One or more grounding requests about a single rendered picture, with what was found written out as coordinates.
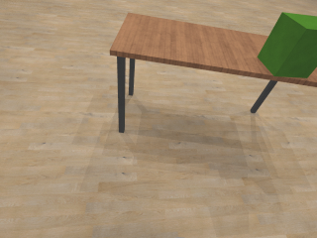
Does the table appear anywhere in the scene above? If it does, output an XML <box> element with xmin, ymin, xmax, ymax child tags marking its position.
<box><xmin>109</xmin><ymin>12</ymin><xmax>317</xmax><ymax>133</ymax></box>

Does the carton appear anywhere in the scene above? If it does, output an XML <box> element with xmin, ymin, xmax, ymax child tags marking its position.
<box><xmin>258</xmin><ymin>12</ymin><xmax>317</xmax><ymax>78</ymax></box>

